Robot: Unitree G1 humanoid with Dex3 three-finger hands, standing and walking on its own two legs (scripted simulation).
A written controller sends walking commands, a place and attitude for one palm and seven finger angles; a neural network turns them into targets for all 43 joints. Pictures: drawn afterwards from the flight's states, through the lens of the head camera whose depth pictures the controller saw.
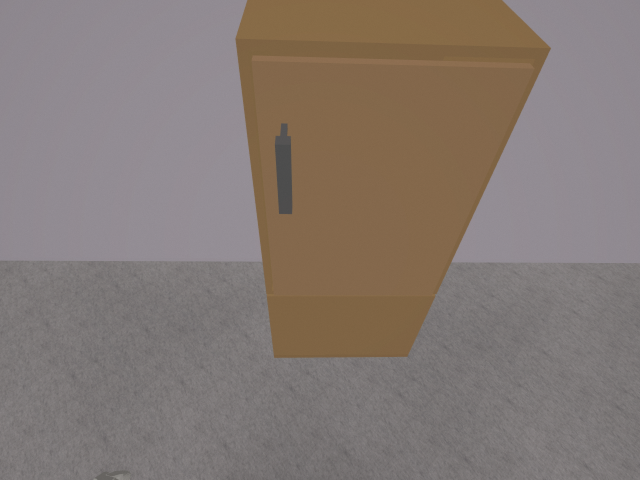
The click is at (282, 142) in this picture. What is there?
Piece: cupboard door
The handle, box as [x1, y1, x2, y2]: [275, 123, 291, 213]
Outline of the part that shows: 281,123 280,135 276,136 275,138 279,213 291,213 290,136 286,135 286,124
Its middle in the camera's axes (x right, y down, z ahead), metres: -0.06 -0.11 +0.65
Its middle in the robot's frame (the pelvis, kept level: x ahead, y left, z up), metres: +0.57 +0.10 +0.07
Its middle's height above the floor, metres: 0.84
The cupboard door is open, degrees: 0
